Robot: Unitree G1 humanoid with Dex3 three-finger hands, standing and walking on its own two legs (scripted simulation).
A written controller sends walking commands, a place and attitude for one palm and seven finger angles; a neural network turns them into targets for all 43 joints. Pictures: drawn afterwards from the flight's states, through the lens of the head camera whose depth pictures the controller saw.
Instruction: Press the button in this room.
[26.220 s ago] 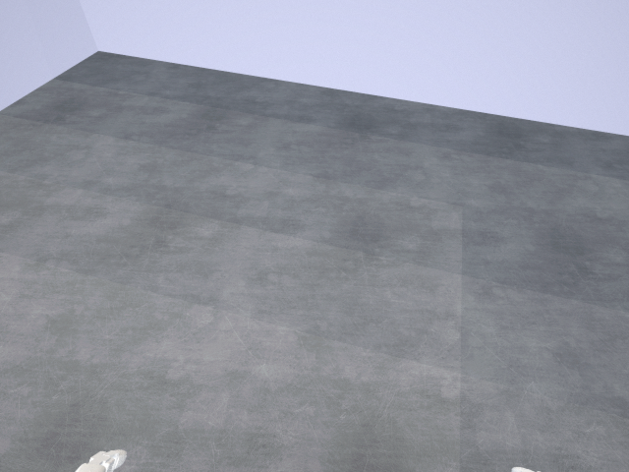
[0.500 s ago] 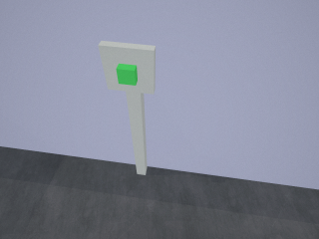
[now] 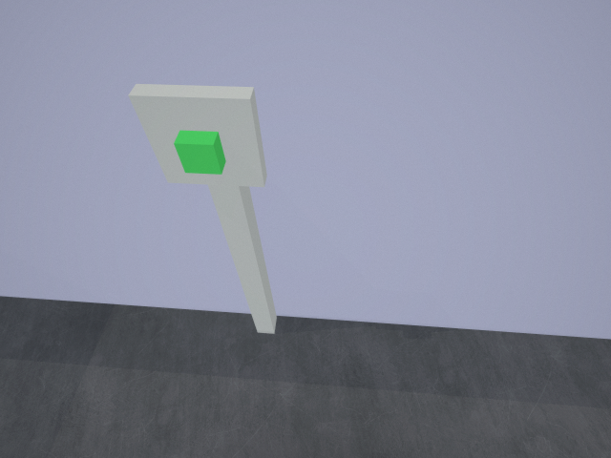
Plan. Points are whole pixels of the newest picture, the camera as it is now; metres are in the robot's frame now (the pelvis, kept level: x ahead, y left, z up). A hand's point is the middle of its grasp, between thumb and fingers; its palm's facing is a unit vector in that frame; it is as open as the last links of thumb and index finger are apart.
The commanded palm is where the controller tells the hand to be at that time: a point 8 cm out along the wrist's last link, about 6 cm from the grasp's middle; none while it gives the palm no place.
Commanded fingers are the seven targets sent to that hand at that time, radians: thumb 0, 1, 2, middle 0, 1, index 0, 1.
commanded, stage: come to a stop and stand still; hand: left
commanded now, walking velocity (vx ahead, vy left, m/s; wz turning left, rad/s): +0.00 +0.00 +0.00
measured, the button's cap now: (201, 151) +0.53 +0.18 +0.09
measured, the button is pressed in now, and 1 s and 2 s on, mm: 0 0 0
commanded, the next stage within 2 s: look again from close up in 0.42 s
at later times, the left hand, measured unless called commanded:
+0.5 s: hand out of the picture +0.01 +0.17 -0.17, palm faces +0.03 -0.98 -0.19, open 7.3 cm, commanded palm none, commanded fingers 0.00 0.90 0.90 -0.20 -0.30 -0.20 -0.30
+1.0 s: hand out of the picture -0.02 +0.21 -0.17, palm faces -0.02 -0.98 -0.21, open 7.4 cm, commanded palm none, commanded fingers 0.00 0.90 0.90 -0.20 -0.30 -0.20 -0.30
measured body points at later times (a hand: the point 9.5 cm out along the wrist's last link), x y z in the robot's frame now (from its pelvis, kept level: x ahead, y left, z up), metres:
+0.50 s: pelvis +0.01 +0.00 +0.01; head +0.02 +0.00 +0.46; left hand +0.01 +0.23 -0.16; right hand +0.03 -0.23 -0.15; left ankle -0.06 +0.14 -0.74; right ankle -0.02 -0.10 -0.74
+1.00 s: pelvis -0.02 +0.03 +0.00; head -0.01 +0.02 +0.45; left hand -0.02 +0.26 -0.15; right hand -0.05 -0.16 -0.17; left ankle -0.04 +0.14 -0.74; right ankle -0.02 -0.10 -0.74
